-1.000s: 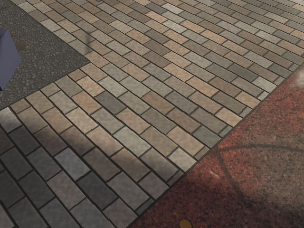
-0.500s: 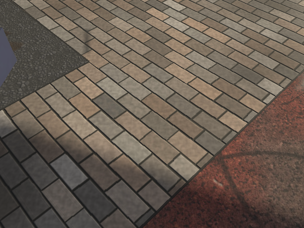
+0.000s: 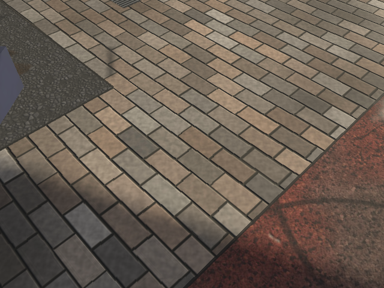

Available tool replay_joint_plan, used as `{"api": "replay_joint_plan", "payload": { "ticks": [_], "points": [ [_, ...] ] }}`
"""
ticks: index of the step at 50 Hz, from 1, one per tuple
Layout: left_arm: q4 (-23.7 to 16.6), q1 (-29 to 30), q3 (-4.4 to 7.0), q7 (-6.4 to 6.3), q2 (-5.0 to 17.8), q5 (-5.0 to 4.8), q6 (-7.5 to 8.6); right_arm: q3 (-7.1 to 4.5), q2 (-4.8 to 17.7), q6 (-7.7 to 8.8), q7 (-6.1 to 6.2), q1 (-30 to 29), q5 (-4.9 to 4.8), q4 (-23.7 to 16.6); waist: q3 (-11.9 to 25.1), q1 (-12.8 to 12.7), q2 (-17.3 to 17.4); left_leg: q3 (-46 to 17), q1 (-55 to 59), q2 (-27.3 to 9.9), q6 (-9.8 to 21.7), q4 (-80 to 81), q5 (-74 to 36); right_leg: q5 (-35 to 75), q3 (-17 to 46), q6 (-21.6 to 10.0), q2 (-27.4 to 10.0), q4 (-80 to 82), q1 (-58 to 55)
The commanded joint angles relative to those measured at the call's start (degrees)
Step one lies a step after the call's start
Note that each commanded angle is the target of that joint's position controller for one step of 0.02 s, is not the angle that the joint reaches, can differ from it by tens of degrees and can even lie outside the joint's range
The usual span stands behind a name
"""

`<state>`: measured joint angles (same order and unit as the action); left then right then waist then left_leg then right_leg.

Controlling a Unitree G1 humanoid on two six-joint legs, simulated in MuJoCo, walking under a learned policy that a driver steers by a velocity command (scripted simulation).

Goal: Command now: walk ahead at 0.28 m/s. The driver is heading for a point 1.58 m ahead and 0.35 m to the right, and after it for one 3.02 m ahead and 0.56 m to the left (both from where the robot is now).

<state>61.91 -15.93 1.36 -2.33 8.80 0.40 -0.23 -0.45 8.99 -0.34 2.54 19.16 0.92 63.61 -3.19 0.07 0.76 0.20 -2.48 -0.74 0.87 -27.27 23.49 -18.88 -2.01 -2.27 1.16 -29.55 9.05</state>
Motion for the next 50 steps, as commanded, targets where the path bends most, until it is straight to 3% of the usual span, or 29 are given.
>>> {"api": "replay_joint_plan", "payload": {
  "ticks": [1, 2, 3, 4, 6, 9, 10, 11, 12, 13, 14, 15, 17, 22, 25, 29, 30, 32, 33, 34, 35, 36, 37, 38, 39, 40, 42, 46, 50],
  "points": [
    [0.29, -9.62, 2.3, 1.05, 8.76, 0.09, -0.22, -0.85, 4.35, 0.33, -1.18, 0.75, 0.66, -3.07, -9.44, -3.24, -4.55, -1.8, -20.96, -0.19, 5.16, -3.37, 22.71, -35.98, 16.92, -8.32, -8.74, 11.44, 1.49],
    [0.49, -11.28, 2.52, 1.35, 9.12, -0.07, 0.25, -0.05, 1.48, 1.1, -1.71, -3.86, 0.82, -5.88, -12.2, -4.51, -9.19, 2.09, -25.53, 0.93, 4.38, -9.81, 13.1, -37.73, 25.66, -11.24, -13.94, 16.65, 1.36],
    [0.93, -12.84, 2.79, 1.57, 9.43, 0.18, 0.71, -0.07, 1.35, 1.82, -2.23, -8.04, 0.92, -8.05, -12.07, -5.49, -11.12, 3.71, -28.43, 1.06, 4.04, -15.64, 6.63, -37.6, 32.39, -13.71, -18.3, 22.1, 0.81],
    [0.47, -12.22, 2.99, 1.81, 9.68, 1.04, 1.35, -0.86, 3.98, 2.5, -2.82, -11.02, 1.0, -9.77, -10.53, -5.9, -9.79, 1.13, -29.42, -0.5, 4.23, -21.42, 6.31, -33.38, 35.94, -14.94, -20.79, 24.82, 1.57],
    [-2.32, -5.05, 3.24, 2.14, 10.71, 1.19, 2.54, -1.79, 5.42, 3.67, -3.89, -9.4, 0.59, -10.85, -5.17, -1.36, -5.73, -1.37, -24.93, -2.74, 4.88, -21.54, 3.77, -23.57, 31.18, -13.1, -20.18, 24.57, 3.85],
    [-5.11, 4.52, 3.61, 2.08, 10.97, -0.64, 3.18, -2.12, 3.01, 4.41, -4.06, 3.37, -0.68, -7.27, -2.88, 6.37, -7.38, 5.1, -0.33, 1.14, 5.01, -2.65, -3.65, -15.87, 13.79, -7.82, -11.17, 19.74, 17.99],
    [-5.47, 6.25, 3.72, 1.91, 10.37, -0.44, 3.13, -2.69, 3.39, 4.28, -3.61, 10.26, -0.82, -4.28, -2.89, 9.32, -4.2, 8.78, 9.49, 4.32, 4.07, 1.1, -7.06, -17.1, 10.13, -7.11, -7.83, 13.72, 24.45],
    [-7.02, 9.26, 3.38, 1.92, 8.99, 0.1, 3.57, -3.33, 4.7, 4.43, -2.9, 17.21, -0.49, -1.92, -1.97, 12.18, 1.66, 5.21, 19.21, 2.03, 3.97, 3.19, -4.56, -14.56, 6.47, -5.97, -4.67, 2.51, 33.11],
    [-9.64, 12.01, 1.95, 2.28, 3.93, 0.41, 4.35, -4.06, 8.88, 5.15, -2.18, 23.14, 1.18, -1.48, 1.62, 14.04, 16.37, -17.6, 21.58, -13.7, 5.39, 13.54, 12.9, -10.02, 0.2, -4.14, 0.41, -21.36, 38.24],
    [-11.96, 11.47, 1.78, 2.91, 3.25, 0.65, 4.74, -3.95, 10.31, 4.71, -2.05, 18.19, 1.3, -2.99, -1.78, 9.2, 14.47, -37.52, 13.87, -21.58, 9.8, 21.83, 29.4, -5.23, 4.9, -5.06, 0.66, -30.7, 45.72],
    [-12.3, 11.05, 1.95, 3.67, 4.63, 1.11, 4.89, -3.89, 10.27, 4.55, -1.95, 11.2, 1.09, -5.12, -6.05, 5.14, 8.46, -38.11, 7.88, -23.12, 11.34, 22.89, 30.07, 1.12, 6.65, -5.2, -3.74, -35.26, 47.4],
    [-11.7, 9.98, 2.25, 4.48, 5.97, 1.21, 5.08, -3.67, 9.57, 5.14, -2.39, 6.74, 0.56, -6.81, -5.56, 2.7, 3.31, -32.22, 5.84, -20.4, 10.83, 22.11, 23.24, 5.99, 6.64, -4.5, -5.64, -35.7, 45.61],
    [-10.26, 6.97, 2.57, 5.41, 6.41, 1.94, 4.64, -3.38, 8.76, 6.29, -2.64, 5.02, 0.3, -7.72, -2.5, 0.29, 1.48, -22.74, 3.51, -15.63, 9.51, 23.71, 13.16, 8.82, 4.75, -2.33, -6.88, -34.11, 39.94],
    [-13.82, 16.55, 2.16, 5.9, 5.61, 1.57, 2.72, -2.52, 6.37, 7.57, -2.79, 12.48, -0.01, -5.1, -6.23, 2.02, 2.02, -11.35, 2.53, -10.52, 9.43, 26.62, -2.74, 15.38, -0.1, -0.35, -6.5, -29.97, 43.24],
    [-17.06, 24.03, 1.66, 6.11, 5.4, 1.34, 2.76, -2.25, 6.3, 8.01, -2.83, 13.92, 0.02, -5.04, -7.93, 3.03, 2.47, -7.42, 2.06, -10.02, 10.03, 28.54, -11.61, 19.02, -2.12, 0.07, -5.86, -20.85, 41.05],
    [-20.14, 29.48, 0.94, 6.25, 5.53, 0.93, 3.05, -2.3, 7.55, 8.44, -2.27, 14.88, -0.13, -4.34, -8.35, 3.38, 3.25, -2.7, 7.54, -11.89, 9.99, 30.68, -28.3, 20.33, -4.92, -2.78, -4.83, -10.52, 35.11],
    [-20.6, 29.56, 0.86, 6.02, 5.79, 0.86, 3.14, -2.33, 8.04, 8.35, -2.28, 14.76, -0.01, -4.02, -7.67, 2.95, 3.56, -0.96, 9.96, -12.08, 9.69, 28.95, -35.89, 18.53, -5.83, -4.05, -3.95, -8.55, 33.16],
    [-20.56, 26.26, 1.02, 5.03, 6.7, 0.96, 3.23, -2.52, 9.93, 8.0, -2.15, 14.24, 0.26, -3.44, -3.64, 0.57, 6.31, 2.26, 12.53, -12.51, 8.63, 19.8, -65.52, 12.78, -8.69, -6.78, 0.5, -6.44, 23.72],
    [-19.49, 20.74, 1.62, 4.42, 8.31, 1.04, 3.41, -2.84, 11.45, 7.5, -1.81, 14.32, 0.76, -2.98, 0.2, -2.29, 8.01, 2.87, 13.86, -13.2, 8.13, 10.99, -77.91, 9.35, -8.86, -7.88, 2.73, -6.78, 17.45],
    [-16.65, 9.96, 2.64, 3.68, 10.61, 0.94, 3.65, -3.39, 13.32, 6.77, -1.32, 13.53, 1.22, -2.85, 5.68, -6.98, 9.56, 3.1, 12.25, -13.8, 7.63, -1.54, -82.65, 5.78, -7.83, -8.9, 4.34, -6.34, 6.74],
    [-12.55, -3.07, 3.94, 2.92, 12.97, 1.04, 3.9, -3.84, 14.37, 6.22, -1.17, 10.98, 1.09, -3.52, 11.65, -13.1, 8.31, 3.98, 4.65, -11.94, 6.93, -17.91, -75.36, 6.11, -5.64, -9.87, 3.12, -2.67, -8.8],
    [-10.77, -10.85, 5.48, 2.22, 17.89, 2.75, 4.3, -2.74, 8.73, 6.26, -2.17, 12.69, 0.03, -5.39, 18.7, -12.52, 0.23, 3.49, -14.44, -6.73, 6.57, -39.3, -46.86, -13.99, 10.82, -12.13, -10.04, -1.11, -26.92],
    [-9.9, -11.45, 6.07, 3.21, 19.52, 2.87, 4.42, -1.84, 3.43, 7.63, -3.42, 14.58, -1.92, -7.41, 24.85, -7.5, -12.98, -3.0, -31.99, 3.77, 5.71, -56.23, -0.7, -34.65, 45.71, -15.75, -22.87, 11.98, -34.53],
    [-9.51, -6.36, 5.76, 3.9, 17.22, 2.11, 4.58, -3.01, 8.32, 8.11, -3.09, 7.97, -2.09, -9.31, 17.38, -6.55, -8.38, -7.91, -39.01, 1.07, 7.71, -59.51, -4.89, -31.31, 47.37, -14.01, -20.62, 17.83, -29.01],
    [-9.2, -2.76, 4.85, 3.94, 13.26, 1.83, 5.24, -3.2, 9.13, 8.29, -2.9, 2.66, -2.0, -10.92, 9.46, -5.1, -3.26, -5.8, -40.13, -1.83, 7.87, -58.07, -10.02, -20.2, 36.51, -13.37, -19.68, 17.14, -20.16],
    [-8.64, -1.11, 3.98, 3.99, 9.75, 1.93, 5.84, -2.89, 7.94, 8.2, -3.1, 1.18, -1.4, -11.15, 5.69, -3.0, 1.22, -5.44, -37.61, -3.97, 7.93, -54.5, -11.79, -12.0, 29.45, -12.28, -17.67, 18.1, -11.8],
    [-6.81, -0.5, 2.5, 3.54, 6.35, 1.64, 6.64, -2.17, 4.39, 6.47, -4.29, 2.53, 0.86, -11.64, 2.85, 1.96, -0.84, -5.8, -32.23, -6.26, 6.78, -49.6, -11.87, -8.04, 20.82, -9.94, -13.6, 20.34, -0.6],
    [-5.24, -5.37, 1.87, 3.11, 7.61, 0.19, 8.03, -1.44, 4.48, 4.38, -5.57, -7.89, 1.82, -16.43, -5.0, 2.16, -1.57, -1.74, -40.61, -8.99, 3.66, -41.66, -16.45, -0.06, 12.53, -9.7, -10.17, 26.36, 4.56],
    [-5.26, -10.03, 1.22, 3.4, 8.04, -0.58, 8.85, -0.13, 4.68, 5.04, -6.23, -20.34, 0.91, -21.3, -7.91, -0.7, -1.91, 4.18, -33.79, -6.81, 2.89, -18.31, -30.54, 22.17, 4.26, -7.88, -6.55, 28.97, 7.24]
  ]
}}
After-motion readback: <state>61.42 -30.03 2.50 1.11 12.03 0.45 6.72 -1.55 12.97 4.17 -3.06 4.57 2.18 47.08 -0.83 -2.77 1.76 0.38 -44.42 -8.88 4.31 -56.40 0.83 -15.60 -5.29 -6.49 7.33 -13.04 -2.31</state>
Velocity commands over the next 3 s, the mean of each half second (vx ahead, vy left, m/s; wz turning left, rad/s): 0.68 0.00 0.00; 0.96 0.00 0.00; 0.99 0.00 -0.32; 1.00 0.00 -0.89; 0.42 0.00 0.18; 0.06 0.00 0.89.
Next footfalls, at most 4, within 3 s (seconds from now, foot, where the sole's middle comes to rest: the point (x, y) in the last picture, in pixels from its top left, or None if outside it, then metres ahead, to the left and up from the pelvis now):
0.22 left None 0.06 0.13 -0.77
0.70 right None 0.50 -0.06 -0.77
1.20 left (181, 182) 0.95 0.08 -0.77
1.66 right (219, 115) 1.36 -0.10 -0.77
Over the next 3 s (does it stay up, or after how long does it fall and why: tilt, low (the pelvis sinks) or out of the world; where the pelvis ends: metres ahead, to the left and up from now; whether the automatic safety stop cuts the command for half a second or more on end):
stays up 1.73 -0.24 -0.01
